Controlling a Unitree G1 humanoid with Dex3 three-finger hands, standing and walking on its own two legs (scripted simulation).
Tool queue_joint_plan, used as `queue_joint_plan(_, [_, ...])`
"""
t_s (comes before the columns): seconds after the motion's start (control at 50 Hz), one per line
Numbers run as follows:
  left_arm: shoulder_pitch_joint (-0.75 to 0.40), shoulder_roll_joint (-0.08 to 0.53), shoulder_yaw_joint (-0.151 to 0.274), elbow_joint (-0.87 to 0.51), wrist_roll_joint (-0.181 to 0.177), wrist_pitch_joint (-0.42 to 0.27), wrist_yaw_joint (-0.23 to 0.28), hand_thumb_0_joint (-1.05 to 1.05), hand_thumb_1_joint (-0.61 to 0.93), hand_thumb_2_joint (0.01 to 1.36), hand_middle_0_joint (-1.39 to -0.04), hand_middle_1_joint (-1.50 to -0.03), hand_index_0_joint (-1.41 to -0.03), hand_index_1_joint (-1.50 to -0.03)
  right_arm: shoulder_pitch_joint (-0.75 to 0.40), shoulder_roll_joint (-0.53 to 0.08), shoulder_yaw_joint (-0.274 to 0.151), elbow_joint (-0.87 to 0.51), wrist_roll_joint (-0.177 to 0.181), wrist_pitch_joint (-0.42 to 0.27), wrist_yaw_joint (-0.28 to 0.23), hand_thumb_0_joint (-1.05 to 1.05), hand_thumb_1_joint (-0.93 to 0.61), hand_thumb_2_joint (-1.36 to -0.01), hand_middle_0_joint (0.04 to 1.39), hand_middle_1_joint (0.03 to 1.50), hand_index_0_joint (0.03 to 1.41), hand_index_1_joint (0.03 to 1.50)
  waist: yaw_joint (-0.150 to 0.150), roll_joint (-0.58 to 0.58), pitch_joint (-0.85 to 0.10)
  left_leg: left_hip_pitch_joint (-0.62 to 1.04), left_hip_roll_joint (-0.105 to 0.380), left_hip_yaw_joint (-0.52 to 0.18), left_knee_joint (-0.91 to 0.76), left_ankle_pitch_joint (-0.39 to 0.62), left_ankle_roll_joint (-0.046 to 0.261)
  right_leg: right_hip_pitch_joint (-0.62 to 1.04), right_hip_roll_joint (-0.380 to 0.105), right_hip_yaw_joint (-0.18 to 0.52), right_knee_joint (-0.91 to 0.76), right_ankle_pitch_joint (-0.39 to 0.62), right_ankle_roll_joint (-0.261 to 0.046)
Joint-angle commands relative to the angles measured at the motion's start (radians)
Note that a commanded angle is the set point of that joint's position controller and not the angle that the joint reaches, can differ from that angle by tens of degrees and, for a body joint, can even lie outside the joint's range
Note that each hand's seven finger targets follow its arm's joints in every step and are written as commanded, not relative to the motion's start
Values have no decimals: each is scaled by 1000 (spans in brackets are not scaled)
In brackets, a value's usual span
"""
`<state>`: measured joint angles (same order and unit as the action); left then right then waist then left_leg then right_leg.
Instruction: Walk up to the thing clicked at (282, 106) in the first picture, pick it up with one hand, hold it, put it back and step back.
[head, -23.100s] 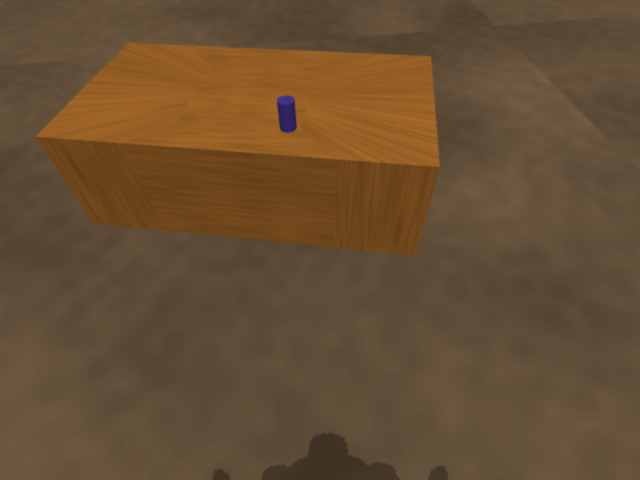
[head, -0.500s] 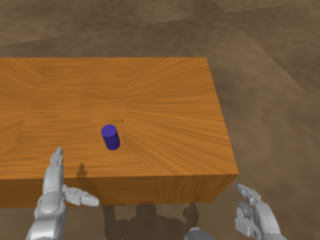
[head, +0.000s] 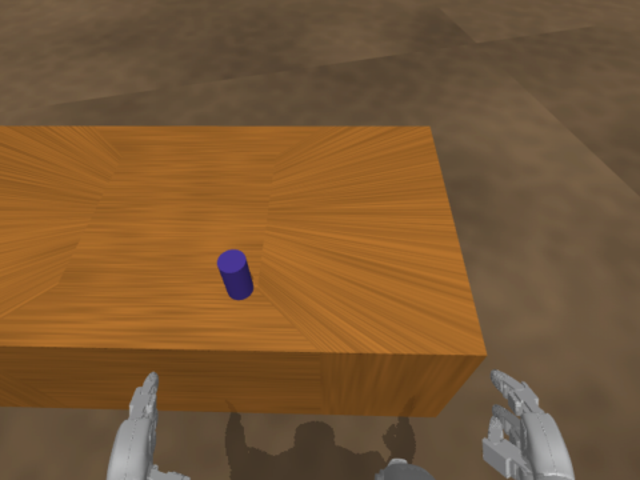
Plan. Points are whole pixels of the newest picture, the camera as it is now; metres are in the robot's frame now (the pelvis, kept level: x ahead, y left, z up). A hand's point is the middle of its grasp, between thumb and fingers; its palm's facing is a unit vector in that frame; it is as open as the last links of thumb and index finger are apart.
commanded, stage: home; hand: left
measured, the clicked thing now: (236, 275) +0.53 +0.19 -0.22
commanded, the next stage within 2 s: stand in 1.66 s
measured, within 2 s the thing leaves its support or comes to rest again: neither
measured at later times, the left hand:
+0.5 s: hand (184, 452) +0.17 +0.18 -0.05, palm faces +0.12 -0.96 -0.24, open 17.3 cm
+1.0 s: hand (179, 441) +0.18 +0.19 -0.05, palm faces +0.11 -0.97 -0.23, open 17.2 cm
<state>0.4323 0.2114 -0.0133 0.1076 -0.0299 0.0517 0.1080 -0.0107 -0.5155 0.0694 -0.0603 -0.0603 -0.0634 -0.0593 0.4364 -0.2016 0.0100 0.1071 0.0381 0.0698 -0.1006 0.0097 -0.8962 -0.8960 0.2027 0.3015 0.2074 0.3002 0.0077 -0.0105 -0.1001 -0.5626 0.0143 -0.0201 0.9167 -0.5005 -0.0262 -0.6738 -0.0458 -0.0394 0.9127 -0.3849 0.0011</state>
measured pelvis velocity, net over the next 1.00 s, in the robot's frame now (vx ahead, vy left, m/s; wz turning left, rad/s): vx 0.01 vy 0.01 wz -0.01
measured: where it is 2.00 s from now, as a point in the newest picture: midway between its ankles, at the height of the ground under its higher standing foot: outside the picture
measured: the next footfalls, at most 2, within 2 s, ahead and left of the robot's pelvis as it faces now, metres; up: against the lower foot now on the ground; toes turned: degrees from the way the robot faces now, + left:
none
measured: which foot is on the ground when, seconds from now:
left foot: down 0.00-1.00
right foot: down 0.00-1.00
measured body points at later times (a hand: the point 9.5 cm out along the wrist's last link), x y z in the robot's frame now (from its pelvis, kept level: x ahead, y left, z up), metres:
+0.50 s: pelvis +0.00 +0.01 +0.00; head +0.03 +0.01 +0.45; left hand +0.16 +0.23 -0.04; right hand +0.16 -0.22 -0.04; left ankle -0.02 +0.14 -0.69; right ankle +0.04 -0.12 -0.69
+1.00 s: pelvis +0.01 +0.01 +0.00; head +0.04 +0.02 +0.45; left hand +0.18 +0.24 -0.04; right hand +0.17 -0.21 -0.04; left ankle -0.02 +0.14 -0.69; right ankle +0.04 -0.12 -0.69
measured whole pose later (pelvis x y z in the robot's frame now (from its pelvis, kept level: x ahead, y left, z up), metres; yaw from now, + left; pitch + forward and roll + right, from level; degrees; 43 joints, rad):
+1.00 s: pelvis +0.01 +0.01 +0.00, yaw +0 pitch +9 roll +0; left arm 0.44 0.21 -0.01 0.08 -0.03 0.07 0.10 -0.01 -0.49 0.08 -0.06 -0.06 -0.06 -0.06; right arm 0.44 -0.19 0.01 0.13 0.04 0.03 -0.09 0.01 -0.90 -0.90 0.20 0.30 0.21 0.30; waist 0.01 -0.01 -0.11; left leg -0.56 0.01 -0.01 0.93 -0.52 -0.01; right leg -0.67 -0.05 -0.03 0.91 -0.39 0.02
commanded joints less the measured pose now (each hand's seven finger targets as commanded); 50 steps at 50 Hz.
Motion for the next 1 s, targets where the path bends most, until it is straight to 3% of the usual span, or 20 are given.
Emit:
queue_joint_plan(0.0, [-27,99,49,-189,6,-58,11,0,-548,58,-53,-56,-53,-57,-28,-95,-56,-187,-6,-61,-11,0,-896,-902,201,301,201,301,2,0,-101,-59,-33,54,-161,151,39,179,17,-3,-150,96,0])
queue_joint_plan(0.04, [-5,90,46,-143,7,-55,11,0,-540,62,-52,-56,-52,-56,-40,-98,-57,-191,-7,-61,-11,0,-896,-902,201,301,201,301,4,-12,-65,-78,-31,50,-175,110,38,167,22,-9,-158,56,2])
queue_joint_plan(0.06, [-28,100,51,-183,5,-61,13,0,-547,59,-52,-56,-52,-56,-40,-89,-49,-182,-5,-62,-10,0,-896,-902,201,301,201,301,12,2,-64,-82,-30,51,-181,93,38,170,21,-8,-158,40,1])
queue_joint_plan(0.12, [-30,106,66,-169,4,-62,14,0,-540,62,-51,-56,-51,-56,-50,-108,-69,-209,-3,-71,-14,0,-897,-901,201,301,201,301,0,-20,-75,-70,-30,55,-172,109,41,177,21,-1,-161,57,3])
queue_joint_plan(0.32, [-51,89,43,-204,3,-65,12,0,-517,75,-53,-60,-53,-60,-23,-74,-42,-161,-5,-83,-17,0,-897,-901,200,301,200,301,-2,9,-70,-67,-33,60,-166,114,39,170,18,2,-161,64,2])
queue_joint_plan(0.38, [-36,90,49,-190,4,-58,12,0,-506,81,-54,-62,-53,-62,-20,-91,-58,-160,-6,-88,-16,0,-898,-901,200,301,200,301,-8,4,-63,-68,-31,59,-171,103,39,165,20,0,-162,58,3])
queue_joint_plan(0.42, [-15,99,60,-178,5,-57,14,0,-527,69,-51,-59,-51,-59,-28,-98,-61,-175,-9,-89,-17,0,-898,-901,200,301,200,301,0,-5,-94,-60,-28,52,-165,149,35,184,23,-6,-151,91,0])
queue_joint_plan(0.5, [-44,89,46,-206,3,-57,12,0,-508,80,-53,-62,-53,-62,-21,-91,-58,-159,-8,-91,-14,0,-898,-901,200,301,200,301,-7,15,-96,-50,-26,48,-166,170,31,176,26,-10,-141,109,-3])
queue_joint_plan(0.54, [-31,103,63,-204,4,-55,12,0,-506,81,-54,-63,-53,-62,-29,-90,-57,-163,-4,-94,-15,0,-898,-901,200,300,200,300,1,5,-87,-53,-26,47,-168,161,33,181,24,-10,-147,99,-2])
queue_joint_plan(0.58, [-27,96,54,-212,3,-56,11,0,-513,77,-53,-61,-53,-61,-28,-87,-54,-157,-7,-96,-12,0,-898,-901,200,300,200,300,8,21,-94,-51,-25,45,-171,182,28,186,25,-13,-138,113,-5])
queue_joint_plan(0.64, [-2,82,49,-180,6,-48,9,0,-503,83,-54,-63,-54,-63,-27,-99,-71,-165,-9,-99,-14,0,-898,-901,200,300,200,300,-4,2,-124,-32,-24,49,-154,237,26,196,26,-11,-129,166,-5])
queue_joint_plan(0.7, [-23,87,47,-216,5,-47,5,0,-511,79,-53,-62,-53,-62,-13,-96,-59,-155,-12,-96,-9,0,-899,-901,200,300,200,300,0,27,-135,-23,-19,40,-153,298,16,193,29,-15,-111,205,-12])
queue_joint_plan(0.76, [-11,95,61,-196,3,-43,6,0,-512,78,-53,-62,-53,-62,-43,-97,-63,-161,-8,-97,-8,0,-899,-901,200,300,200,300,9,19,-92,-41,-20,38,-167,249,17,182,29,-20,-125,159,-9])
queue_joint_plan(0.78, [-13,79,43,-191,4,-40,2,0,-495,88,-55,-64,-55,-64,-21,-94,-65,-152,-9,-99,-7,0,-898,-901,200,300,200,300,-6,8,-101,-33,-20,38,-163,242,20,189,29,-19,-126,157,-7])
queue_joint_plan(0.8, [-7,95,63,-191,5,-39,3,0,-517,75,-52,-61,-52,-61,-15,-100,-64,-156,-10,-100,-5,0,-899,-901,200,300,200,300,0,13,-118,-33,-19,37,-158,269,17,197,29,-18,-118,179,-10])
queue_joint_plan(0.82, [-27,78,41,-219,4,-41,0,0,-502,84,-54,-65,-54,-64,-13,-94,-64,-151,-7,-100,-5,0,-899,-901,200,300,200,300,-6,29,-111,-25,-19,37,-162,274,16,192,28,-18,-115,184,-11])
queue_joint_plan(0.86, [1,99,65,-183,3,-37,1,0,-522,73,-52,-61,-52,-61,-34,-103,-65,-157,-8,-98,-5,0,-899,-901,200,300,200,300,10,19,-95,-39,-19,36,-160,284,14,192,27,-20,-117,184,-11])
queue_joint_plan(0.88, [31,76,48,-148,5,-31,-2,0,-500,85,-54,-64,-54,-64,-31,-107,-71,-163,-9,-100,-3,0,-899,-901,200,300,200,300,4,6,-94,-38,-17,32,-162,291,12,188,31,-23,-114,185,-11])
queue_joint_plan(0.92, [-42,91,48,-235,1,-41,-1,0,-494,89,-55,-66,-55,-65,-9,-90,-59,-143,-9,-93,-3,0,-899,-901,200,300,200,300,-2,30,-102,-36,-22,39,-160,257,18,184,25,-18,-121,170,-9])
queue_joint_plan(0.98, [-18,89,59,-214,2,-35,-4,0,-497,87,-54,-65,-54,-65,-13,-92,-63,-161,-9,-101,-4,0,-899,-901,200,300,200,300,-8,4,-122,-33,-24,42,-147,265,23,202,24,-15,-123,188,-6])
